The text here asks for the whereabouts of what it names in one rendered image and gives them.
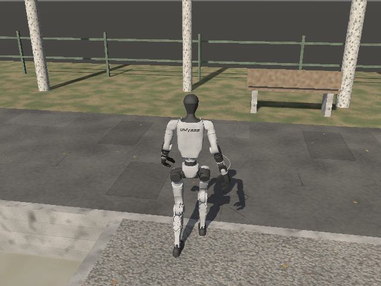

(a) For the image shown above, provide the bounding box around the right robot hand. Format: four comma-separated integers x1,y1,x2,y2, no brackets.
217,173,230,191

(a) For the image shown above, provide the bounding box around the robot left upper arm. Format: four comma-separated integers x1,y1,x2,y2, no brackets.
163,120,179,151

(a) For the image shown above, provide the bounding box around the left robot forearm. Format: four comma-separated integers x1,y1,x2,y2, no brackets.
161,142,170,160

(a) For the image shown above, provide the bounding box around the right robot forearm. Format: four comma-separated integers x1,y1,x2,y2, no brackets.
214,145,228,175

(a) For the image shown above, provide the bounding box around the robot right upper arm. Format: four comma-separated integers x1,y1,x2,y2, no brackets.
203,120,219,154

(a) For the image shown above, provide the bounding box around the robot foot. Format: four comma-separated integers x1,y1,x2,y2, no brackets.
198,223,206,236
173,240,185,257

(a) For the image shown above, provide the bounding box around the robot right foot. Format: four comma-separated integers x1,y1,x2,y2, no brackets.
198,223,206,236

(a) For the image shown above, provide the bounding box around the robot left foot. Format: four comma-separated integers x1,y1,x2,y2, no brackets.
173,240,185,257

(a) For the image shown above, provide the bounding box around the left robot hand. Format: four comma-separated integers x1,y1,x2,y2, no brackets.
161,157,175,167

